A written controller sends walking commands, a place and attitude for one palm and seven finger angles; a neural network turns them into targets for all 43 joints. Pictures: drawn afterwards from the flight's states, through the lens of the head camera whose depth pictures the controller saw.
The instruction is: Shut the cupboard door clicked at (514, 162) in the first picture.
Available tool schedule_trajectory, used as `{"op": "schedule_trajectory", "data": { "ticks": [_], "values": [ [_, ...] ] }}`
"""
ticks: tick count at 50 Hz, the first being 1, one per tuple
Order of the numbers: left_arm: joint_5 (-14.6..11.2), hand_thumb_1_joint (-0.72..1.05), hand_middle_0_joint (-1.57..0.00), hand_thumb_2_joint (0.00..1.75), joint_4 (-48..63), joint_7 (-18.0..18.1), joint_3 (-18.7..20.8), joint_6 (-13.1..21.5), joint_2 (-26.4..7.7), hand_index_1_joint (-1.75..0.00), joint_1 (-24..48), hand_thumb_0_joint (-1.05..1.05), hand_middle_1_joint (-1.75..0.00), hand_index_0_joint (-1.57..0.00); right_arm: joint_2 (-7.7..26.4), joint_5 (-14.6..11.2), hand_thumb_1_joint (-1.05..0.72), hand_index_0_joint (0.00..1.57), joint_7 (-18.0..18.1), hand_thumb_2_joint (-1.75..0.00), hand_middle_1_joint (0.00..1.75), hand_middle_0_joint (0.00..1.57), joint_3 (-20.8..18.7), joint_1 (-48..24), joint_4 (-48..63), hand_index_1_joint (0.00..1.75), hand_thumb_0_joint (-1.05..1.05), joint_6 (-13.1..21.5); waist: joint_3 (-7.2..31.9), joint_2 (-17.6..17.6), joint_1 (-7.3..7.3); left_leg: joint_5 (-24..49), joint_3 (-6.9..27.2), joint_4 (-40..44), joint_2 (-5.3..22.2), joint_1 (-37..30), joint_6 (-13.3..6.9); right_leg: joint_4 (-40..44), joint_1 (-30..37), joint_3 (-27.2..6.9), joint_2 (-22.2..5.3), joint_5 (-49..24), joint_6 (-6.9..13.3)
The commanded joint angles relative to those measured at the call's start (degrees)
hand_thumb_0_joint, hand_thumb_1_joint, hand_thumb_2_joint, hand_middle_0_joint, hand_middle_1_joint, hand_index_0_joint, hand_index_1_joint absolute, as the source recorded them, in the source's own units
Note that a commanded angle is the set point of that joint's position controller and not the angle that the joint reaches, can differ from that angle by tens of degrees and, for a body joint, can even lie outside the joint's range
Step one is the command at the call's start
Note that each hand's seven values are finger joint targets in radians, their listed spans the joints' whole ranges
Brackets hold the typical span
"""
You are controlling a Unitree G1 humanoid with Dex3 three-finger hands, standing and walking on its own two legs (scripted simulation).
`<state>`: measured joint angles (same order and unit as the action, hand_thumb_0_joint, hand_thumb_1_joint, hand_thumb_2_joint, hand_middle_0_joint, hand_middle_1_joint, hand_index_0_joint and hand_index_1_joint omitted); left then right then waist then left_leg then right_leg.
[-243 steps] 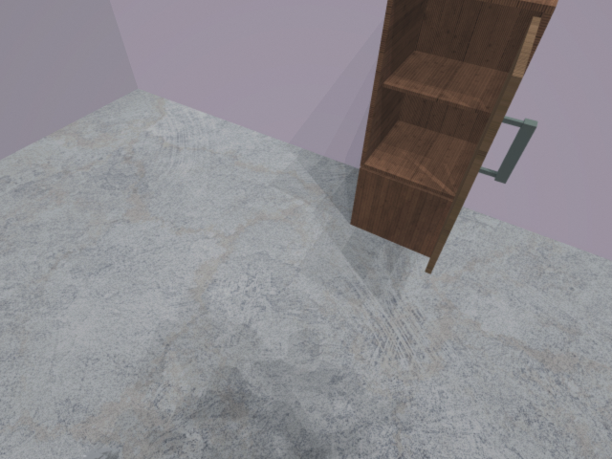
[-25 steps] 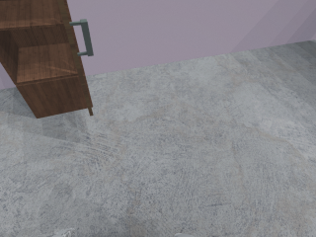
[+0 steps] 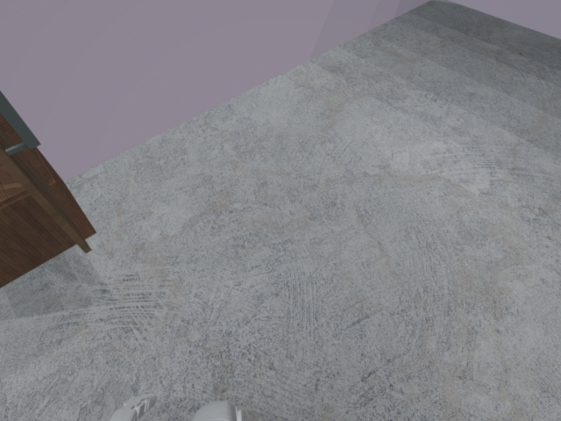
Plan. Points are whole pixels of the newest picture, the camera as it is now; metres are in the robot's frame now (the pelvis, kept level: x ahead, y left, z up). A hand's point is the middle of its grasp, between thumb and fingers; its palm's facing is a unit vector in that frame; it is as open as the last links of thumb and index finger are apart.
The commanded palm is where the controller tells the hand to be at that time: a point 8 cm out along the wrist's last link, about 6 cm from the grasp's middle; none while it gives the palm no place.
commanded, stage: walk around to get in front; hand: left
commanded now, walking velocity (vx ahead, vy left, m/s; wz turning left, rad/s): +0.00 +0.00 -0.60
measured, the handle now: (2, 122) +0.64 +0.60 +0.03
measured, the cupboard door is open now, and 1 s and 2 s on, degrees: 91 91 91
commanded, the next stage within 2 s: none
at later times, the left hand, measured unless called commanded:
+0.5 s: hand out of the picture +0.14 +0.24 -0.16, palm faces -0.23 -0.96 -0.18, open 7.3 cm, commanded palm none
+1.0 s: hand (219, 394) +0.18 +0.11 -0.14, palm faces -0.55 -0.80 -0.24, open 7.3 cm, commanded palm none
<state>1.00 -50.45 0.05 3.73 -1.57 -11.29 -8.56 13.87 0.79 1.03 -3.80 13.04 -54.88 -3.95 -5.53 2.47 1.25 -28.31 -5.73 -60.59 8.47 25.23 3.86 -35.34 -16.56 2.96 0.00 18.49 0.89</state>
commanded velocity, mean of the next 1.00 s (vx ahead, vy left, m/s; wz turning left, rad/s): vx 0.00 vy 0.00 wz -0.60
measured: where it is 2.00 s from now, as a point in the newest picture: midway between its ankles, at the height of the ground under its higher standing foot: outside the picture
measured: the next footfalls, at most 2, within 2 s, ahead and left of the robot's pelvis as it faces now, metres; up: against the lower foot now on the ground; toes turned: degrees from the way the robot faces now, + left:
left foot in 0.24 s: +0.08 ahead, +0.13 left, +0.00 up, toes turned -3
right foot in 0.74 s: -0.04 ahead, -0.09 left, +0.00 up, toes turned -34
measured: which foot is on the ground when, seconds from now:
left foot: up 0.00-0.22, down 0.24-0.74, up 0.76-1.00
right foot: down 0.00-0.26, up 0.28-0.72, down 0.74-1.00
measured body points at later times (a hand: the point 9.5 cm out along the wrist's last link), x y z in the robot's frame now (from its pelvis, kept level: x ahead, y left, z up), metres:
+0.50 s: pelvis +0.00 +0.05 +0.02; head +0.04 +0.08 +0.47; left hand +0.15 +0.29 -0.14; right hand +0.00 -0.20 -0.10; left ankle +0.04 +0.13 -0.73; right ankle -0.07 -0.09 -0.63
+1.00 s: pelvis -0.02 +0.01 +0.01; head +0.01 -0.02 +0.46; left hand +0.21 +0.16 -0.12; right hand -0.12 -0.24 -0.13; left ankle +0.07 +0.14 -0.66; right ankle -0.07 -0.07 -0.73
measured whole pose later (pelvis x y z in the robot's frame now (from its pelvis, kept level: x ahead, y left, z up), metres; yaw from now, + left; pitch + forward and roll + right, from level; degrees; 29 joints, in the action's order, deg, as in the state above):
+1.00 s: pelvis -0.02 +0.01 +0.01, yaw -35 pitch +0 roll +0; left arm 0.9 -51.5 -0.1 3.4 -1.6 -11.4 -9.2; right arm 13.8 1.1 0.9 -3.7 11.4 -53.4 -3.3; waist -4.3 1.0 1.2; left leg -21.1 -1.9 -59.3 6.3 28.2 5.6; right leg -28.5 -14.4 -0.8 2.3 14.3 2.4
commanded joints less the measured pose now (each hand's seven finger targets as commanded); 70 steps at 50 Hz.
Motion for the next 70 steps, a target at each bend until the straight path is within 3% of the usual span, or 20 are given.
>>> {"op": "schedule_trajectory", "data": {
  "ticks": [1,7,11,13,14,16,18,28,35,36,37,38,40,44,52,58,60,61,64,70],
  "values": [
    [0.3,0.90,-0.20,0.90,3.6,0.8,2.6,0.6,-12.2,-0.30,0.0,0.00,-0.30,-0.20,3.9,0.3,-0.90,0.20,-0.1,-0.90,0.30,0.20,-1.0,-1.4,5.9,0.30,0.00,2.0,6.9,-11.6,-0.81,5.2,3.3,-2.1,-1.3,5.1,1.4,14.9,5.2,-15.2,-12.8,-24.7,8.3],
    [0.6,0.90,-0.20,0.90,3.1,0.4,3.2,0.1,-13.7,-0.30,-0.7,0.00,-0.30,-0.20,3.5,-0.3,-0.90,0.20,0.2,-0.90,0.30,0.20,-0.6,-2.5,7.7,0.30,0.00,3.0,7.1,-11.6,-1.78,4.0,2.3,13.8,-4.6,-1.5,0.7,13.7,3.4,-20.4,-12.2,-21.7,9.2],
    [-0.2,0.90,-0.20,0.90,4.1,0.2,3.0,-0.7,-12.2,-0.30,2.4,0.00,-0.30,-0.20,4.7,-0.5,-0.90,0.20,1.0,-0.90,0.30,0.20,-0.6,5.5,6.1,0.30,0.00,4.1,9.2,-9.3,2.12,15.0,2.1,35.4,-4.9,-16.2,-0.5,5.9,-2.6,-19.6,-7.3,-19.1,4.1],
    [-0.3,0.90,-0.20,0.90,6.1,-0.6,2.1,-1.3,-6.7,-0.30,-1.0,0.00,-0.30,-0.20,13.8,0.5,-0.90,0.20,1.0,-0.90,0.30,0.20,-2.0,5.3,7.8,0.30,0.00,4.3,7.7,17.4,0.65,15.6,25.3,47.8,18.8,-19.8,-9.4,-18.6,-17.8,-5.1,3.8,15.6,-2.8],
    [0.7,0.90,-0.20,0.90,4.6,-0.4,2.7,-1.8,-8.8,-0.30,-0.7,0.00,-0.30,-0.20,12.2,0.6,-0.90,0.20,1.4,-0.90,0.30,0.20,-1.5,3.1,7.5,0.30,0.00,4.5,6.7,17.4,1.21,13.1,25.8,48.7,19.0,-14.5,-9.1,-27.8,-16.9,-9.0,1.5,14.3,-3.5],
    [0.9,0.90,-0.20,0.90,3.4,-1.6,3.7,-1.6,-9.2,-0.30,-0.9,0.00,-0.30,-0.20,8.4,0.7,-0.90,0.20,1.4,-0.90,0.30,0.20,-0.4,-2.8,9.4,0.30,0.00,4.8,2.0,6.8,-2.03,13.3,15.1,47.3,12.3,-9.7,-8.8,-35.5,-16.3,-7.1,-0.2,6.3,-3.8],
    [0.8,0.90,-0.20,0.90,2.4,-2.0,3.4,-1.8,-7.6,-0.30,-2.9,0.00,-0.30,-0.20,6.9,0.5,-0.90,0.20,1.4,-0.90,0.30,0.20,-0.3,-3.1,9.4,0.30,0.00,5.1,4.7,5.2,-2.24,20.7,7.4,45.1,9.7,-13.5,-8.2,-37.6,-16.6,-5.5,-0.9,2.4,-4.8],
    [0.4,0.90,-0.20,0.90,4.2,-2.1,2.1,-2.0,-4.5,-0.30,3.1,0.00,-0.30,-0.20,7.4,0.6,-0.90,0.20,0.7,-0.90,0.30,0.20,-2.0,5.0,4.5,0.30,0.00,4.6,5.5,6.9,1.98,30.9,0.0,42.1,13.9,-21.1,-11.4,-19.3,-13.2,0.2,-4.0,6.6,-5.2],
    [0.2,0.90,-0.20,0.90,3.1,-1.3,2.0,-0.3,-4.8,-0.30,-1.5,0.00,-0.30,-0.20,8.8,0.6,-0.90,0.20,-0.3,-0.90,0.30,0.20,-3.0,3.4,3.5,0.30,0.00,4.1,8.9,7.0,-0.55,32.1,-6.9,30.6,14.3,-16.4,-6.8,4.0,2.5,4.4,-1.3,-2.2,-2.0],
    [0.4,0.90,-0.20,0.90,2.1,-0.8,2.5,0.4,-7.8,-0.30,-5.2,0.00,-0.30,-0.20,7.5,0.3,-0.90,0.20,-0.6,-0.90,0.30,0.20,-2.7,3.8,3.9,0.30,0.00,4.0,10.8,0.3,-2.67,27.1,-9.1,21.2,12.3,-10.4,-3.3,12.0,11.8,-0.2,-4.8,-9.5,-0.2],
    [1.0,0.90,-0.20,0.90,1.5,0.1,3.6,1.3,-15.2,-0.30,-8.1,0.00,-0.30,-0.20,2.7,0.1,-0.90,0.20,-0.9,-0.90,0.30,0.20,-1.4,3.5,6.5,0.30,0.00,3.5,10.3,-20.7,-4.27,-2.7,-10.5,7.4,3.6,7.5,0.5,17.0,20.6,-22.3,-20.0,-24.4,5.7],
    [-0.2,0.90,-0.20,0.90,0.8,0.8,4.0,0.8,-17.1,-0.30,-10.4,0.00,-0.30,-0.20,3.0,0.2,-0.90,0.20,-0.4,-0.90,0.30,0.20,-1.0,-0.6,8.5,0.30,0.00,2.6,10.1,-19.0,-6.09,-8.9,-1.4,-1.7,0.4,11.0,0.7,16.0,16.0,-24.9,-24.6,-34.3,10.2],
    [-0.1,0.90,-0.20,0.90,1.7,1.2,4.0,0.7,-14.5,-0.30,-5.2,0.00,-0.30,-0.20,3.7,0.2,-0.90,0.20,0.2,-0.90,0.30,0.20,-1.0,-3.3,8.2,0.30,0.00,2.2,7.2,-17.0,-3.99,-2.4,4.7,-7.0,0.3,13.4,0.6,16.3,12.8,-22.3,-19.3,-28.1,10.2],
    [-0.1,0.90,-0.20,0.90,3.1,0.7,2.3,1.1,-11.1,-0.30,0.1,0.00,-0.30,-0.20,3.9,0.6,-0.90,0.20,-0.2,-0.90,0.30,0.20,-1.2,0.4,5.0,0.30,0.00,1.8,6.2,-10.7,-0.51,7.7,3.7,-3.4,-0.7,7.0,1.9,15.9,7.0,-14.0,-12.1,-25.9,7.4],
    [0.3,0.90,-0.20,0.90,1.9,0.5,3.0,0.8,-12.7,-0.30,-3.4,0.00,-0.30,-0.20,4.0,0.0,-0.90,0.20,0.3,-0.90,0.30,0.20,-0.7,-4.9,7.8,0.30,0.00,2.6,7.6,-9.6,-2.77,4.7,4.2,8.8,-3.7,4.3,1.7,14.3,9.4,-22.0,-12.3,-27.0,10.2],
    [-0.2,0.90,-0.20,0.90,3.3,0.5,3.2,-0.3,-12.7,-0.30,1.7,0.00,-0.30,-0.20,4.3,-0.6,-0.90,0.20,1.1,-0.90,0.30,0.20,-0.5,3.4,6.6,0.30,0.00,3.8,10.1,-9.4,1.57,14.1,3.1,34.7,-5.8,-14.6,-0.2,7.0,0.9,-23.3,-8.0,-24.6,5.3],
    [-0.7,0.90,-0.20,0.90,5.2,-0.5,2.2,-0.8,-6.7,-0.30,-1.6,0.00,-0.30,-0.20,13.2,0.5,-0.90,0.20,1.1,-0.90,0.30,0.20,-1.8,3.4,7.8,0.30,0.00,4.2,8.7,16.4,0.24,19.2,25.0,46.7,16.7,-24.1,-8.4,-13.5,-17.8,-8.9,5.0,12.7,-2.0],
    [0.4,0.90,-0.20,0.90,4.1,-0.4,2.7,-1.2,-8.8,-0.30,-1.9,0.00,-0.30,-0.20,12.9,0.5,-0.90,0.20,1.2,-0.90,0.30,0.20,-1.7,1.4,8.3,0.30,0.00,4.0,7.8,16.1,0.88,14.3,26.3,47.8,20.1,-17.4,-10.4,-25.1,-16.6,-8.4,2.1,15.5,-3.2],
    [0.8,0.90,-0.20,0.90,2.4,-1.8,3.6,-1.3,-8.7,-0.30,-2.6,0.00,-0.30,-0.20,8.1,0.7,-0.90,0.20,1.3,-0.90,0.30,0.20,-0.4,-4.9,10.1,0.30,0.00,4.5,3.3,4.4,-2.48,17.5,12.8,46.2,11.8,-11.9,-9.7,-35.9,-16.3,-6.5,-0.2,5.9,-4.2],
    [0.4,0.90,-0.20,0.90,2.6,-2.1,2.8,-1.9,-6.1,-0.30,-1.3,0.00,-0.30,-0.20,6.8,0.3,-0.90,0.20,1.2,-0.90,0.30,0.20,-1.1,1.7,7.5,0.30,0.00,4.9,6.0,5.2,0.11,30.9,3.6,42.7,10.8,-21.5,-10.4,-31.2,-17.3,-2.9,-2.5,3.6,-6.0]
  ]
}}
